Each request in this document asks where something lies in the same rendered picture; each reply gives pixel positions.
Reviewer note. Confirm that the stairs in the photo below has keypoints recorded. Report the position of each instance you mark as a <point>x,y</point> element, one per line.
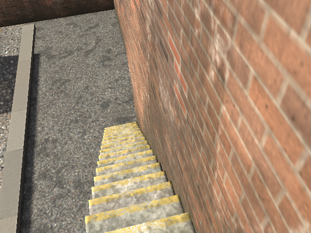
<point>131,192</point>

